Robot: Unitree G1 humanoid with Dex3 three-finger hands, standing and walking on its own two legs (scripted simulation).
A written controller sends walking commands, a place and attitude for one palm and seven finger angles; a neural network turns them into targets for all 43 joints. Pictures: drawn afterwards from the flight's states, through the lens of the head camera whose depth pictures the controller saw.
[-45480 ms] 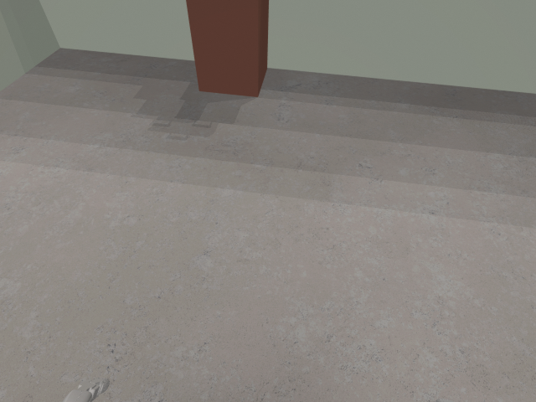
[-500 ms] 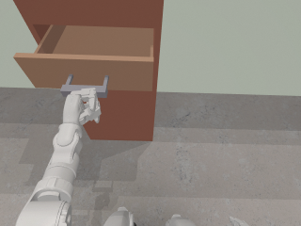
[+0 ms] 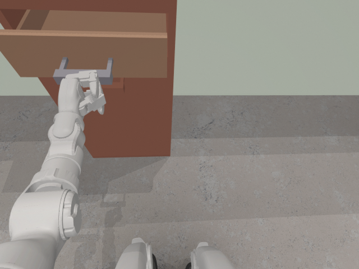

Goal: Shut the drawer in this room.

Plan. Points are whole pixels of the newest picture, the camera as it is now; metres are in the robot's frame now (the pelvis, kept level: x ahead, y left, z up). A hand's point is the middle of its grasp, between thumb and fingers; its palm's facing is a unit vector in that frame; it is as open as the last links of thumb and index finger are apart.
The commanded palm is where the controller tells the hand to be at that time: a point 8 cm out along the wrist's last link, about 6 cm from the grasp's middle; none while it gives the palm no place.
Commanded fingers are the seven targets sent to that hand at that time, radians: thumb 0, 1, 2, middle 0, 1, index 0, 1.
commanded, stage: push the drawer shut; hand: left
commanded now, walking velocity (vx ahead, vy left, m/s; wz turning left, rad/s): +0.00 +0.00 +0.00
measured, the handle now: (86, 69) +0.57 +0.19 +0.08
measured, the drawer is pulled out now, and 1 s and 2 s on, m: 0.09 0.00 0.00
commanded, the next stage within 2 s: pull the fist back off the drawer in 1.30 s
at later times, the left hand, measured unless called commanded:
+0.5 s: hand (102, 77) +0.54 +0.15 +0.08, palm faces +0.00 -1.00 -0.02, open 3.3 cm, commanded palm +0.53 +0.20 +0.08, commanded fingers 0.00 0.90 0.90 -1.40 -1.60 -1.40 -1.60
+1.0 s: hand (101, 65) +0.58 +0.16 +0.08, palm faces +0.00 -1.00 -0.03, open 3.2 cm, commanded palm +0.59 +0.19 +0.08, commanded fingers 0.00 0.90 0.90 -1.40 -1.60 -1.40 -1.60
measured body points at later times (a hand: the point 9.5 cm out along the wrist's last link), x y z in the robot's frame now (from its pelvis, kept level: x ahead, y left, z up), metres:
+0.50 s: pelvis +0.01 +0.00 -0.01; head +0.14 +0.02 +0.43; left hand +0.53 +0.21 +0.08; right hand +0.00 -0.26 -0.12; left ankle +0.06 +0.09 -0.67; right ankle +0.00 -0.10 -0.67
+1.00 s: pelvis +0.01 +0.01 -0.02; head +0.16 +0.04 +0.40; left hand +0.57 +0.21 +0.08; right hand -0.05 -0.25 -0.11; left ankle +0.06 +0.09 -0.67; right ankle +0.00 -0.10 -0.67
